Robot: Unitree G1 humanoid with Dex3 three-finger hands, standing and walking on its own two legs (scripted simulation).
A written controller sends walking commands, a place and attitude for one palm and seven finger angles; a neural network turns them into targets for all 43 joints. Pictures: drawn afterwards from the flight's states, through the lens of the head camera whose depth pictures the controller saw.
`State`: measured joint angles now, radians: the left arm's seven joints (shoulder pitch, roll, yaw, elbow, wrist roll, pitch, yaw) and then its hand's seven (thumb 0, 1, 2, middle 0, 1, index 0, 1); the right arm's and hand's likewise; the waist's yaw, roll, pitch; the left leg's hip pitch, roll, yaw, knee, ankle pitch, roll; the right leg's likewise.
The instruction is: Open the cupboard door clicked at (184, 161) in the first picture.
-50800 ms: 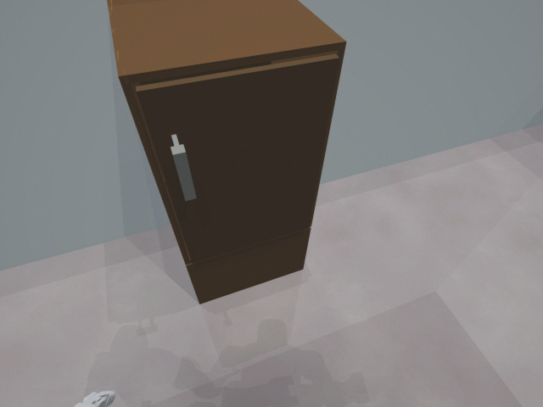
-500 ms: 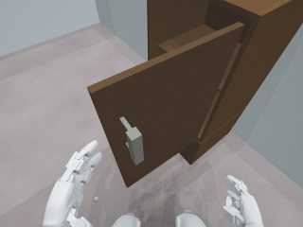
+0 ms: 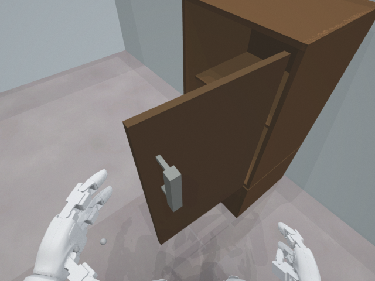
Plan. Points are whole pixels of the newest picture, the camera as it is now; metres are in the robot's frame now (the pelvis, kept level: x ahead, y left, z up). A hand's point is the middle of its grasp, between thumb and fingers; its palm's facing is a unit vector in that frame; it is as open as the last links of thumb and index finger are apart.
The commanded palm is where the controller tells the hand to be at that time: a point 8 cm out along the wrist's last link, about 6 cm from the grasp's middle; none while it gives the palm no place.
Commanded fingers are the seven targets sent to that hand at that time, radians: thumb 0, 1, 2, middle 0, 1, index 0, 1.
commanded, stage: draw the hand back to the body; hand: left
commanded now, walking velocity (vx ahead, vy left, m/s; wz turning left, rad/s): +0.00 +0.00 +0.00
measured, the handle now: (168, 183) +0.31 +0.07 +0.05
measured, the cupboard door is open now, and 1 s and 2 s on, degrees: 87 87 87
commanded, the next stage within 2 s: step back with the hand held close in 1.24 s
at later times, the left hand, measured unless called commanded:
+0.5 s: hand (43, 209) +0.20 +0.23 +0.16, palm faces +0.30 -0.87 -0.38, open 13.4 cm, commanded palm +0.15 +0.28 +0.19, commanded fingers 0.00 0.31 0.64 -0.18 -0.30 -0.18 -0.30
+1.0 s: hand (2, 165) +0.22 +0.26 +0.23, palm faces +0.47 -0.79 -0.40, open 7.9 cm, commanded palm +0.17 +0.29 +0.24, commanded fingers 0.00 0.90 0.90 -0.20 -0.30 -0.20 -0.30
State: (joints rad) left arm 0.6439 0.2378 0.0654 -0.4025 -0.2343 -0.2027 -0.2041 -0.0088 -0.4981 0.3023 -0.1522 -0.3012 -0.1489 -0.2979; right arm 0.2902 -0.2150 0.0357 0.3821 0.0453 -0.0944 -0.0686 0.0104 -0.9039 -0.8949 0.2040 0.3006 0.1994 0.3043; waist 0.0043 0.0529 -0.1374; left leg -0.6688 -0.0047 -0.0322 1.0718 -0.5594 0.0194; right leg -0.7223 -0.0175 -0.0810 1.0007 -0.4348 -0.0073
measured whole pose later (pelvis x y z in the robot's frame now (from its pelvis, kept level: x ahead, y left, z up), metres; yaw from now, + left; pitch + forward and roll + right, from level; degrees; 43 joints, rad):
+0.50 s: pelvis +0.02 +0.01 +0.05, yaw +0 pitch +1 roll -2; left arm 0.63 0.32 0.15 -0.49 -0.03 -0.01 0.13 0.00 -0.02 0.51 -0.17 -0.30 -0.17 -0.30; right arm 0.27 -0.21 0.06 0.51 0.01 -0.14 -0.11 0.01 -0.90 -0.89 0.20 0.30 0.20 0.30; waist 0.05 0.06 -0.06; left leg -0.30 -0.02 -0.02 0.72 -0.44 0.04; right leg -0.36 -0.03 -0.07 0.67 -0.33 0.02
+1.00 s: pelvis +0.03 +0.00 +0.07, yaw -1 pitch -4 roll -1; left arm 0.45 0.34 0.35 -0.41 -0.06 -0.08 0.13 0.01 0.79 0.86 -0.21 -0.30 -0.20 -0.30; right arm 0.19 -0.23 0.03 0.62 0.00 -0.12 -0.08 0.01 -0.90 -0.89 0.20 0.30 0.20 0.30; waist 0.07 0.07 0.02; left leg -0.06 -0.01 -0.01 0.45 -0.31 0.01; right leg -0.14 0.00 -0.05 0.43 -0.22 -0.01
